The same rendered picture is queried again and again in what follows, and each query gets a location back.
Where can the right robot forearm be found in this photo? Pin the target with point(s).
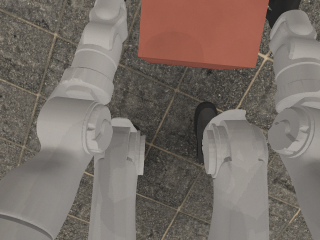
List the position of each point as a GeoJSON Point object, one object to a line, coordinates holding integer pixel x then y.
{"type": "Point", "coordinates": [296, 61]}

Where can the right robot foot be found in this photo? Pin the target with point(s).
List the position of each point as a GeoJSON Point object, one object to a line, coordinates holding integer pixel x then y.
{"type": "Point", "coordinates": [204, 113]}

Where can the robot left upper arm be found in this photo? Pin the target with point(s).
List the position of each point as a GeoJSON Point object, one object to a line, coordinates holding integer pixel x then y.
{"type": "Point", "coordinates": [36, 197]}

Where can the carton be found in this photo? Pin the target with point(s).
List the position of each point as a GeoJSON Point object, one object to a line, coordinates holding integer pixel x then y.
{"type": "Point", "coordinates": [209, 34]}

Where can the right robot hand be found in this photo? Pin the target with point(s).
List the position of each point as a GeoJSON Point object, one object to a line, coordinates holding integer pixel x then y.
{"type": "Point", "coordinates": [278, 7]}

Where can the robot left thigh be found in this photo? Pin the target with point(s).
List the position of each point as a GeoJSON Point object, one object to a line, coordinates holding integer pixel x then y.
{"type": "Point", "coordinates": [113, 204]}

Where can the robot right upper arm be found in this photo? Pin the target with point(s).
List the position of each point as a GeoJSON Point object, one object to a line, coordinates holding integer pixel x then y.
{"type": "Point", "coordinates": [295, 135]}

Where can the left robot forearm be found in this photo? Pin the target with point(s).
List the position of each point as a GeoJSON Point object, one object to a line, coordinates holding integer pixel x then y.
{"type": "Point", "coordinates": [97, 56]}

